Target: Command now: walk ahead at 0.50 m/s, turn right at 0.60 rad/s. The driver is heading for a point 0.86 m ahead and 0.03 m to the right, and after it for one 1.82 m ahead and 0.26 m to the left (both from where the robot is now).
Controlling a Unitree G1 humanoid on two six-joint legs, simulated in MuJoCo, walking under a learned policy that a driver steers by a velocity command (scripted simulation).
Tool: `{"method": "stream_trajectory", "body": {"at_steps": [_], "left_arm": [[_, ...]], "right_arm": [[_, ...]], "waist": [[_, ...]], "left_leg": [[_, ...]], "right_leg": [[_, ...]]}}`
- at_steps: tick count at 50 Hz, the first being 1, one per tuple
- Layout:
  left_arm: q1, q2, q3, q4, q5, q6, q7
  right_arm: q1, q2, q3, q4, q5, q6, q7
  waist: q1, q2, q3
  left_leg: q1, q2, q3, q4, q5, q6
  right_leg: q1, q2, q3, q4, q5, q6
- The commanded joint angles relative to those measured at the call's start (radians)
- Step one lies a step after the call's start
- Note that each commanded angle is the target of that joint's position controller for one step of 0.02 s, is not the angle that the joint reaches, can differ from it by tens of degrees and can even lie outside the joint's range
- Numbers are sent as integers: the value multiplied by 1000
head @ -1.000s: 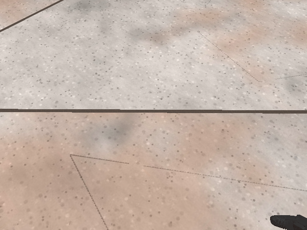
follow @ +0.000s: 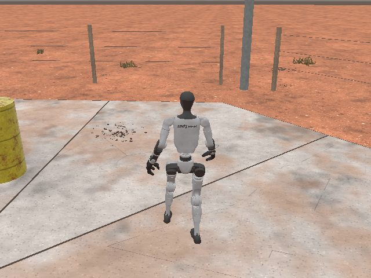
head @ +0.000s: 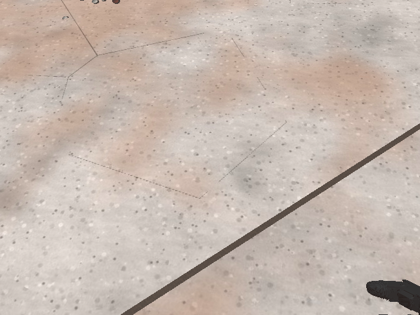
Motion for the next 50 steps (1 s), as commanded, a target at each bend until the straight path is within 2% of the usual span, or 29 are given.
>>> {"method": "stream_trajectory", "body": {"at_steps": [1,3,4,5,6,7,8,9,10,13,17,20,24,26,27,28,29,30,31,32,33,34,36,41,44,45,46,48,50], "left_arm": [[5,158,46,-43,-4,-6,9],[-14,139,42,-45,0,1,9],[-11,95,26,-51,5,0,6],[20,30,3,-66,25,-2,5],[143,17,-5,-98,-16,-11,4],[111,126,15,-64,-23,-8,9],[2,167,28,-76,-14,-2,8],[-43,155,28,-82,-3,3,9],[-75,140,30,-93,5,3,6],[-72,81,22,-100,-7,15,-7],[-148,49,9,-131,6,18,-12],[-213,17,-6,-142,17,2,-27],[-276,35,1,-162,16,-7,-52],[-199,75,21,-142,28,-7,-52],[-108,113,40,-111,34,-7,-45],[-33,183,58,-98,41,-2,-28],[-39,230,46,-114,64,6,-12],[-35,152,21,-119,52,7,-19],[-80,114,11,-114,40,8,-29],[-143,92,3,-101,29,6,-31],[-191,74,-4,-96,28,4,-31],[-234,80,-3,-90,34,6,-30],[-282,94,5,-78,52,7,-26],[-298,71,-3,-27,48,15,-10],[-268,23,-21,20,43,21,-10],[-234,19,-23,36,50,21,-11],[-198,21,-17,38,43,25,-7],[-246,43,-10,46,44,29,4],[-224,44,-8,72,46,36,11]], "right_arm": [[-54,-120,-40,-78,9,-24,6],[44,-138,-57,-55,9,-31,2],[144,-167,-72,-40,-3,-37,-5],[291,-222,-85,-28,-14,-36,-13],[350,-284,-101,11,-18,-21,-3],[308,-177,-79,-14,2,-18,1],[268,-126,-65,-20,4,-11,-5],[224,-110,-57,-24,-6,-6,-7],[200,-91,-51,-14,-10,-3,-10],[195,-78,-50,10,-7,-14,-16],[210,-125,-65,44,-6,-15,-19],[191,-146,-66,61,1,3,-25],[243,-181,-71,102,28,21,-29],[221,-197,-77,108,43,28,-32],[225,-179,-70,113,42,30,-33],[260,-139,-54,103,14,26,-32],[380,-40,-11,84,-32,21,-14],[422,-84,-10,132,-5,28,-3],[317,-145,-29,115,26,41,-2],[249,-131,-26,96,27,52,-11],[227,-125,-28,102,14,66,-24],[244,-123,-30,108,7,83,-33],[290,-93,-25,132,3,106,-47],[241,-71,-18,143,-7,121,-55],[230,-66,-14,145,-35,117,-45],[211,-110,-18,127,-36,113,-48],[167,-156,-33,139,-22,111,-50],[136,-76,-12,142,-30,92,-45],[130,-66,-7,150,-22,73,-43]], "waist": [[-33,-146,-27],[-89,-168,-51],[-137,-144,-128],[-178,3,-274],[-112,352,-349],[-139,190,-251],[-162,101,-140],[-145,35,-87],[-131,34,-41],[-105,78,-23],[-110,30,3],[-118,29,4],[-128,50,-30],[-65,55,-74],[-17,28,-125],[3,-60,-203],[-72,-305,-347],[-41,-234,-527],[-24,-161,-405],[-45,-126,-286],[-65,-96,-218],[-102,-113,-183],[-135,-153,-164],[-115,-160,-156],[-130,-120,-85],[-102,-53,-41],[-52,83,-5],[-68,89,9],[-67,68,0]], "left_leg": [[156,-34,10,-55,-39,25],[286,-41,35,-100,-101,64],[461,12,3,-105,-115,105],[718,196,-184,-96,-163,162],[940,383,-684,-231,-465,316],[876,365,-688,-276,-657,290],[764,323,-507,-279,-596,248],[655,280,-380,-290,-448,230],[581,245,-290,-308,-338,229],[500,205,-117,-369,-191,232],[514,222,10,-399,27,262],[477,169,157,-360,286,234],[552,193,174,-289,347,206],[578,187,183,-165,444,177],[547,152,209,-34,436,147],[419,92,243,164,211,94],[85,-27,216,534,-668,21],[98,-15,27,656,-777,12],[55,16,27,669,-723,9],[15,39,45,618,-668,7],[37,59,42,559,-623,-1],[127,68,43,496,-577,-10],[256,42,78,385,-521,-23],[399,26,89,131,-320,4],[508,31,80,-71,-189,54],[477,96,11,-138,-199,85],[315,98,10,-162,-437,117],[188,71,13,-228,-549,89],[224,54,34,-209,-439,62]], "right_leg": [[-59,-243,237,-37,155,-127],[-55,-223,257,50,185,-98],[-97,-170,214,195,198,-64],[-228,-93,111,492,-19,-21],[-572,-7,13,784,-324,31],[-668,-86,42,897,-256,50],[-685,-116,11,913,-162,56],[-645,-149,-13,891,-95,62],[-628,-175,-13,845,-51,64],[-569,-212,-49,774,-6,67],[-615,-221,-60,611,105,88],[-484,-183,-130,374,253,85],[-369,-139,-157,199,293,50],[-245,-103,-174,109,284,8],[-94,-79,-184,47,371,-20],[110,-175,-87,71,737,-58],[449,-477,270,163,1170,-254],[430,-539,379,115,1019,-332],[323,-459,269,69,893,-288],[217,-405,195,38,774,-237],[100,-379,156,4,688,-206],[-32,-352,111,-35,619,-185],[-170,-317,51,-84,534,-180],[-242,-293,31,-126,129,-148],[-331,-223,8,-117,-206,-40],[-338,-176,-19,-65,-239,6],[-254,-120,-92,-45,-150,39],[-103,-119,-105,25,-13,47],[-88,-130,-93,27,44,29]]}}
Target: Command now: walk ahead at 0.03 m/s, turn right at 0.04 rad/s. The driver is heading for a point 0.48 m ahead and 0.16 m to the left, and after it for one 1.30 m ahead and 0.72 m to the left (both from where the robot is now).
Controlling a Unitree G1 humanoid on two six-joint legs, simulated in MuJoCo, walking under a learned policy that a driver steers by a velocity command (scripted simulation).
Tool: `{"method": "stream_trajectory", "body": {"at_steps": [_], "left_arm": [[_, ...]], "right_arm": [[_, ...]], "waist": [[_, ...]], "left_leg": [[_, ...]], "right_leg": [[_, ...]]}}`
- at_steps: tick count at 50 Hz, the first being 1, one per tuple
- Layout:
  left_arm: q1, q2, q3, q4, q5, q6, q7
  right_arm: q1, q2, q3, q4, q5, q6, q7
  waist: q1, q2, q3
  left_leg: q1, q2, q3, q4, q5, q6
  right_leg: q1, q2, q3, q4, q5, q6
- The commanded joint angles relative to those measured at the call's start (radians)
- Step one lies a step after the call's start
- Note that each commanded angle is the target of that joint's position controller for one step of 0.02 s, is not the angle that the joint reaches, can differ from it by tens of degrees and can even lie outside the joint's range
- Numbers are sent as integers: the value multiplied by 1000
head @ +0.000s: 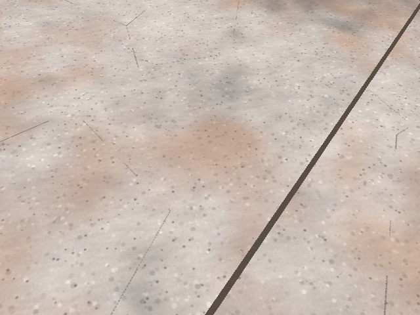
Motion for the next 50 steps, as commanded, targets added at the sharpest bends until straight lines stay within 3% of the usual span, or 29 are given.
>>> {"method": "stream_trajectory", "body": {"at_steps": [1,7,14,27,41,42,44,45,47,50], "left_arm": [[-20,108,30,-33,0,-8,12],[-18,103,32,37,-14,-15,9],[-19,113,33,118,-19,-3,20],[-51,120,29,228,-22,7,28],[-44,108,19,295,-22,7,29],[-26,99,16,306,-22,8,29],[-10,117,25,311,-33,9,31],[-14,119,26,304,-33,3,31],[-25,103,24,290,-35,-25,23],[-57,49,15,263,-42,-71,-1]], "right_arm": [[-38,-111,-19,-38,8,-37,-1],[4,-116,-16,4,16,-36,-6],[3,-109,-14,43,19,-26,-5],[20,-101,-11,102,18,-18,-12],[76,-82,-3,145,18,-19,-20],[99,-73,-2,158,19,-18,-21],[97,-97,-11,152,29,-14,-28],[95,-103,-14,142,31,-16,-31],[129,-109,-20,139,40,-34,-29],[218,-162,-44,159,53,-59,-18]], "waist": [[9,98,7],[-15,27,-44],[-12,10,-38],[-7,19,-11],[-2,14,15],[-2,14,-5],[1,27,41],[-1,31,84],[-13,48,132],[-35,177,125]], "left_leg": [[-90,43,-56,-182,-63,28],[9,25,-32,-136,136,38],[35,10,-16,-144,203,39],[47,-5,0,-172,175,35],[29,-14,8,-185,101,34],[35,-24,18,-189,2,38],[-14,-32,7,-178,-286,70],[-48,-18,-18,-184,-396,89],[-58,34,-100,-206,-466,130],[51,210,-354,-337,-526,230]], "right_leg": [[95,-63,79,-71,-47,-22],[128,-68,72,-51,145,-18],[164,-72,70,-50,214,-16],[170,-70,62,-72,178,-11],[144,-65,55,-91,99,-7],[150,-53,43,-93,-12,-8],[76,-25,22,-65,-357,-26],[18,-28,31,-59,-462,-38],[-56,-40,43,-26,-470,-50],[-160,-16,-39,176,-262,-32]]}}
Keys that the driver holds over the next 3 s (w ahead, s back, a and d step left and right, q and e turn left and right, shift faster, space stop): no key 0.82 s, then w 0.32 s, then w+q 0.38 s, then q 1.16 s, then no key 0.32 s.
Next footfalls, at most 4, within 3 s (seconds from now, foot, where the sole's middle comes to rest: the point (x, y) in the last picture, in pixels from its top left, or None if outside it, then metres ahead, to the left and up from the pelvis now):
1.54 left None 0.46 0.14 -0.77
2.04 right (215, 279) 0.65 0.00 -0.77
2.48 left None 0.44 0.19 -0.77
2.94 right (200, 284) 0.63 0.05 -0.77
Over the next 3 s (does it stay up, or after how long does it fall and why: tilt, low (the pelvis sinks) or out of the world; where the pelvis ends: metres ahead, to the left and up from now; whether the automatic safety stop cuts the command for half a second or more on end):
stays up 0.51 0.09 0.00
